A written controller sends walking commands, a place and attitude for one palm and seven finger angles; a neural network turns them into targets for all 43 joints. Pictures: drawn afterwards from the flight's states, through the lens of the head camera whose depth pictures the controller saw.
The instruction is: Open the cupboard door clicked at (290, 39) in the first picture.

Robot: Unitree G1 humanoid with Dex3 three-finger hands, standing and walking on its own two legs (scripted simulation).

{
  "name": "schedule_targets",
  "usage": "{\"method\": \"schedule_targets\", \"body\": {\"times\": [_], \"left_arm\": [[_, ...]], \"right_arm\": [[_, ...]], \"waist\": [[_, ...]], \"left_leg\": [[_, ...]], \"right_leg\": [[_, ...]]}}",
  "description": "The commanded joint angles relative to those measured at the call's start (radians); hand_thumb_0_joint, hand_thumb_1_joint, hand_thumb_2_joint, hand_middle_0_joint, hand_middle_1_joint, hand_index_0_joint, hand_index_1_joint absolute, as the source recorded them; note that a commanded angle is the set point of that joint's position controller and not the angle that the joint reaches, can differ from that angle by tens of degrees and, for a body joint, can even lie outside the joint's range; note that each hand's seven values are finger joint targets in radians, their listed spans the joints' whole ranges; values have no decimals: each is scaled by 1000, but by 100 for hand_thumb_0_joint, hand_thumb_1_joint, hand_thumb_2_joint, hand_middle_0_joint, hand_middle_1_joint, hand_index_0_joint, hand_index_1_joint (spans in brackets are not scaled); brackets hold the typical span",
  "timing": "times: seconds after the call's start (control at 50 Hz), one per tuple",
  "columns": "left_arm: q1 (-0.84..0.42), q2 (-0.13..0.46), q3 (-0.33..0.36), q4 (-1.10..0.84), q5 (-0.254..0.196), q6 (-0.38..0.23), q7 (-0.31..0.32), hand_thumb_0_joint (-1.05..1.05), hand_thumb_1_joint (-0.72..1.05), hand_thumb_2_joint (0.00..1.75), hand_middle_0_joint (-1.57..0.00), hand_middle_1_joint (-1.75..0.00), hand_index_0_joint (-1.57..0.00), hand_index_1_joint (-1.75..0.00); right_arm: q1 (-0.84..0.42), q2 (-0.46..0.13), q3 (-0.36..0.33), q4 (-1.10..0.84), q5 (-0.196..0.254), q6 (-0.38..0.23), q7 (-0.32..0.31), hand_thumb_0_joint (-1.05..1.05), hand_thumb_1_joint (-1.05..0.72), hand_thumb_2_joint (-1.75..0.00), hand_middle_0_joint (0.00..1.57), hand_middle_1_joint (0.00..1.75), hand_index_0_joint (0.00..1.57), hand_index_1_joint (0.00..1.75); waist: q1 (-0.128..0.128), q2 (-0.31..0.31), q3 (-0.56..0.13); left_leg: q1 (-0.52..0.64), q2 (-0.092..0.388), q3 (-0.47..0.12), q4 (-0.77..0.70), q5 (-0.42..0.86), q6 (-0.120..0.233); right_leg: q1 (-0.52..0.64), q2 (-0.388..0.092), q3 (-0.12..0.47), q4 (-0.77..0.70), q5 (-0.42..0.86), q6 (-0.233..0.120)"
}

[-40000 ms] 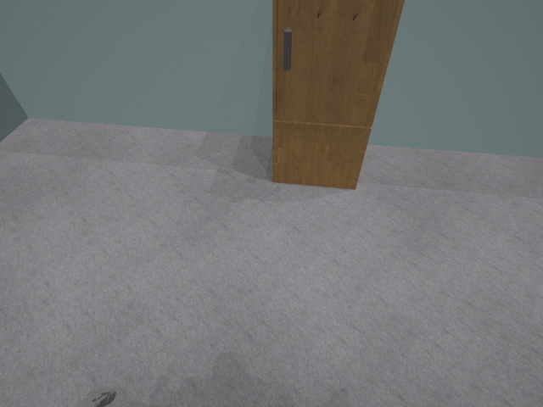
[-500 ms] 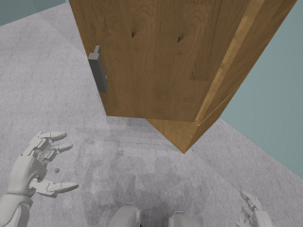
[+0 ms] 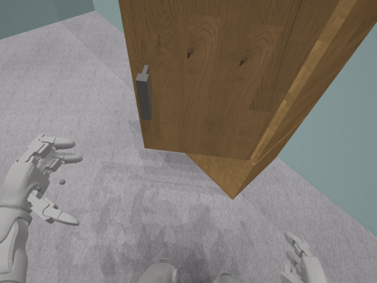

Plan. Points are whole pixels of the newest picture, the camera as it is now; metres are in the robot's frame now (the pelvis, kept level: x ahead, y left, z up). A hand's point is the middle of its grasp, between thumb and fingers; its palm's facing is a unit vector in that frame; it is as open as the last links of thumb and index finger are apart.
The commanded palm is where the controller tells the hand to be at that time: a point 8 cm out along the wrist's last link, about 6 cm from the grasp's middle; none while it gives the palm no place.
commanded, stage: raise the hand with hooked fingers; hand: left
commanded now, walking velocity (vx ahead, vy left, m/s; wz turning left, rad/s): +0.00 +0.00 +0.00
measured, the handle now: (146, 93) +0.56 +0.16 +0.04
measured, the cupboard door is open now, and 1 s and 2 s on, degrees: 42 42 42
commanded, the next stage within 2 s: move the hooked fingers beside the handle in 0.54 s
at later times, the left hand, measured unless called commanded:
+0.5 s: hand (79, 179) +0.29 +0.24 +0.05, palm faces -0.02 -1.00 -0.04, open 14.0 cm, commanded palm +0.27 +0.29 +0.06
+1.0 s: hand (90, 155) +0.34 +0.24 +0.05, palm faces -0.01 -1.00 -0.03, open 14.0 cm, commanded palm +0.32 +0.29 +0.05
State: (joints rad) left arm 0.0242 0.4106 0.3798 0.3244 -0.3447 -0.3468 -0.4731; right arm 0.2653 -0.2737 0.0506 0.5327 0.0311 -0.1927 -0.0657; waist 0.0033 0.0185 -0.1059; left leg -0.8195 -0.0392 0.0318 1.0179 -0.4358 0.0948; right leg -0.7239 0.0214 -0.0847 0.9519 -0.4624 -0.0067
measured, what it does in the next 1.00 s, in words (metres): stands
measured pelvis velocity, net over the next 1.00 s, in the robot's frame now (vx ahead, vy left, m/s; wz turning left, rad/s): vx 0.01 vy -0.04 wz -0.01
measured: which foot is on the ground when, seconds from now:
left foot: down 0.00-1.00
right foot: down 0.00-1.00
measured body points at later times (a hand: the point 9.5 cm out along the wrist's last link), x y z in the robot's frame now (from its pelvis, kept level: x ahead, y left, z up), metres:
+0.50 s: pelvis +0.01 -0.03 +0.00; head +0.08 -0.01 +0.45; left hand +0.29 +0.30 +0.05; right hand +0.16 -0.28 -0.08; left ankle +0.03 +0.04 -0.67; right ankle +0.00 -0.13 -0.67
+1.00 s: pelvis +0.01 -0.04 -0.01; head +0.09 -0.03 +0.44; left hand +0.34 +0.29 +0.06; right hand +0.15 -0.30 -0.09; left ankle +0.03 +0.04 -0.67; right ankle +0.00 -0.13 -0.67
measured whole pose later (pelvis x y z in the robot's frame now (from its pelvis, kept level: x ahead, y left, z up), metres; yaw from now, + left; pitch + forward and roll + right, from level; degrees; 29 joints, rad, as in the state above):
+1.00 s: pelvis +0.01 -0.04 -0.01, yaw -1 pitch +16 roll -3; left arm -0.21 0.47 0.45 0.61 -0.34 -0.32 -0.54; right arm 0.27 -0.29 0.04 0.57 0.05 -0.15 -0.07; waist -0.03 0.02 -0.12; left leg -0.87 0.00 0.01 1.05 -0.46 0.05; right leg -0.78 0.06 -0.10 0.99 -0.49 -0.06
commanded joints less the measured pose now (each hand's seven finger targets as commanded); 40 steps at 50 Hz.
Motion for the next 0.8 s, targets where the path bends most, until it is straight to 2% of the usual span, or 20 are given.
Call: {"method": "schedule_targets", "body": {"times": [0.0, 0.04, 0.08, 0.14, 0.18, 0.22, 0.26, 0.34, 0.4, 0.42, 0.48, 0.52, 0.54, 0.62, 0.64, 0.66, 0.68, 0.7, 0.74, 0.78], "left_arm": [[-190, 255, 119, -55, -36, -22, -33, 0, -50, 30, -30, -120, -30, -120], [-185, 229, 91, -1, -43, 21, -68, 0, -50, 30, -30, -120, -30, -120], [-191, 203, 60, -24, -53, 34, -94, 0, -50, 30, -30, -120, -30, -120], [-198, 250, 89, -128, -52, -3, -84, 0, -50, 30, -30, -120, -30, -120], [-196, 300, 138, -156, -49, -38, -53, 0, -50, 30, -30, -120, -30, -120], [-182, 295, 157, -146, -53, -66, -29, 0, -50, 30, -30, -120, -30, -120], [-175, 285, 163, -109, -54, -77, -15, 0, -50, 30, -30, -120, -30, -120], [-180, 252, 124, -66, -50, -47, -34, 0, -50, 30, -30, -120, -30, -120], [-198, 259, 101, -128, -43, -40, -52, 0, -50, 30, -30, -120, -30, -120], [-192, 264, 104, -128, -45, -39, -55, 0, -50, 30, -30, -120, -30, -120], [-199, 288, 133, -141, -57, -56, -46, 0, -50, 30, -30, -120, -30, -120], [-194, 277, 144, -111, -67, -61, -41, 0, -50, 30, -30, -120, -30, -120], [-188, 273, 151, -90, -70, -59, -37, 0, -50, 30, -30, -120, -30, -120], [-192, 254, 123, -65, -59, -42, -46, 0, -50, 30, -30, -120, -30, -120], [-222, 274, 131, -55, -51, -38, -46, 0, -50, 30, -30, -120, -30, -120], [-267, 258, 103, -57, -45, -37, -51, 0, -50, 30, -30, -120, -30, -120], [-308, 269, 106, -67, -45, -38, -52, 0, -50, 30, -30, -120, -30, -120], [-306, 287, 123, -48, -42, -37, -54, 0, -50, 30, -30, -120, -30, -120], [-335, 300, 130, -28, -42, -45, -56, 0, -50, 30, -30, -120, -30, -120], [-372, 303, 126, -26, -43, -54, -56, 0, -50, 30, -30, -120, -30, -120]], "right_arm": [[17, -185, -83, -114, 17, -28, -19, 0, -90, -90, 20, 30, 20, 30], [15, -188, -85, -122, 24, -24, -21, 0, -90, -90, 20, 30, 20, 30], [19, -188, -89, -134, 26, -31, -17, 0, -90, -90, 20, 30, 20, 30], [24, -187, -96, -137, 19, -41, -6, 0, -90, -90, 20, 30, 20, 30], [33, -186, -97, -132, 8, -45, 0, 0, -90, -90, 20, 30, 20, 30], [32, -179, -96, -124, 7, -40, 5, 0, -90, -90, 20, 30, 20, 30], [25, -176, -93, -122, 8, -32, 4, 0, -90, -90, 20, 30, 20, 30], [21, -174, -89, -128, 18, -23, -2, 0, -90, -90, 20, 30, 20, 30], [24, -171, -90, -130, 21, -30, -4, 0, -90, -90, 20, 30, 20, 30], [21, -169, -89, -128, 20, -31, -4, 0, -90, -90, 20, 30, 20, 30], [19, -166, -86, -119, 17, -35, -8, 0, -90, -90, 20, 30, 20, 30], [11, -159, -81, -114, 18, -33, -7, 0, -90, -90, 20, 30, 20, 30], [11, -160, -81, -112, 18, -31, -8, 0, -90, -90, 20, 30, 20, 30], [10, -158, -80, -117, 22, -28, -7, 0, -90, -90, 20, 30, 20, 30], [16, -164, -81, -113, 23, -25, -9, 0, -90, -90, 20, 30, 20, 30], [14, -162, -79, -107, 23, -25, -11, 0, -90, -90, 20, 30, 20, 30], [20, -162, -79, -104, 21, -25, -13, 0, -90, -90, 20, 30, 20, 30], [23, -163, -79, -100, 21, -25, -14, 0, -90, -90, 20, 30, 20, 30], [23, -164, -78, -95, 23, -21, -17, 0, -90, -90, 20, 30, 20, 30], [24, -163, -77, -91, 20, -22, -20, 0, -90, -90, 20, 30, 20, 30]], "waist": [[-16, 84, -238], [-17, 69, -223], [-14, 72, -258], [-5, 118, -312], [4, 105, -308], [1, 97, -287], [-3, 89, -250], [-14, 82, -250], [-20, 111, -309], [-17, 119, -305], [-20, 70, -291], [-18, 67, -266], [-16, 42, -266], [-17, 67, -270], [-26, 47, -264], [-34, 78, -269], [-41, 64, -270], [-33, 71, -293], [-36, 42, -298], [-35, 68, -305]], "left_leg": [[346, 79, -214, -231, 213, -138], [320, 73, -199, -234, 193, -127], [344, 71, -196, -222, 247, -124], [408, 76, -196, -208, 338, -128], [394, 74, -192, -197, 375, -133], [374, 74, -182, -196, 359, -132], [322, 69, -171, -201, 261, -120], [260, 55, -130, -186, 205, -88], [301, 56, -123, -169, 274, -82], [298, 55, -120, -165, 273, -78], [256, 52, -111, -145, 280, -68], [224, 49, -101, -141, 251, -66], [205, 47, -98, -136, 250, -63], [201, 46, -88, -129, 258, -62], [194, 48, -89, -125, 255, -59], [199, 47, -88, -120, 250, -59], [193, 48, -89, -107, 260, -55], [191, 48, -85, -105, 258, -56], [180, 49, -85, -100, 257, -54], [177, 50, -83, -90, 269, -53]], "right_leg": [[-65, 21, 6, -90, 98, -36], [-49, 19, 6, -106, 101, -35], [-35, 22, 8, -108, 124, -39], [-39, 23, 12, -106, 149, -39], [-33, 30, 12, -96, 160, -44], [-34, 29, 10, -94, 154, -41], [-34, 24, 15, -96, 122, -38], [14, 20, 36, -118, 127, -34], [39, 20, 46, -119, 180, -34], [40, 19, 49, -123, 183, -33], [66, 24, 59, -120, 209, -33], [68, 19, 66, -122, 201, -27], [81, 18, 69, -120, 208, -26], [85, 14, 76, -115, 229, -23], [78, 14, 77, -115, 230, -21], [67, 11, 80, -113, 227, -20], [70, 14, 87, -109, 241, -22], [82, 11, 93, -108, 239, -20], [91, 11, 99, -109, 243, -18], [89, 11, 103, -100, 253, -22]]}}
